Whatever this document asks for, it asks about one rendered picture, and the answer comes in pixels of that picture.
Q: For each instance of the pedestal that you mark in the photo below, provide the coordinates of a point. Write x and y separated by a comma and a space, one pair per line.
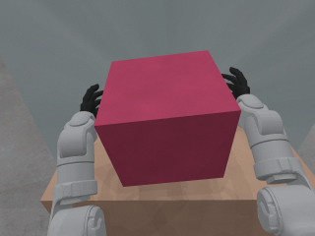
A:
224, 206

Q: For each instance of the carton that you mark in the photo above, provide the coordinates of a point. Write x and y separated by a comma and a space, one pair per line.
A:
168, 118

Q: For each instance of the right robot upper arm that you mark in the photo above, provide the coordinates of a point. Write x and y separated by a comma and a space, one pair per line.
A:
287, 210

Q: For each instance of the right robot hand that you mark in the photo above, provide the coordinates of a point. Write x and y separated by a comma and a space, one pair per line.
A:
239, 83

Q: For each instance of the robot left forearm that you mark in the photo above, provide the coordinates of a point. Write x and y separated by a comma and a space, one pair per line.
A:
75, 163

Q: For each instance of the robot right forearm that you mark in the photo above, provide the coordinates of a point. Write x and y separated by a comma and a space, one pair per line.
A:
274, 160

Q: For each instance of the left robot hand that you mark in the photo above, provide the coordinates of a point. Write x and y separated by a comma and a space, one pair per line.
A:
90, 101

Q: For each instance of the left robot upper arm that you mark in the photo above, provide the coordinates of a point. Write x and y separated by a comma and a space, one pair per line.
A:
78, 221

